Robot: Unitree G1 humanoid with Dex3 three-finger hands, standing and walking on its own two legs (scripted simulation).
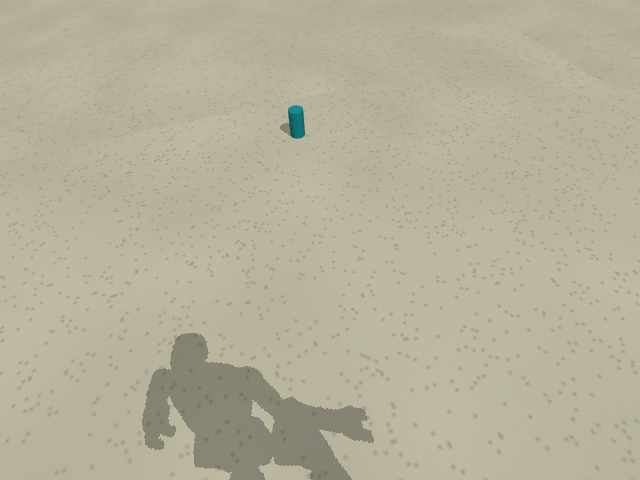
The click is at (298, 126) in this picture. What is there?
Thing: squat round
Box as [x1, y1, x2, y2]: [288, 105, 304, 138]
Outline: 294,105 288,108 291,136 298,138 304,135 302,108 300,106
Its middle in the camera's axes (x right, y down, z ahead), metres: -0.14 -0.63 +2.08
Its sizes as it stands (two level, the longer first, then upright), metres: 0.080 0.080 0.154
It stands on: the floor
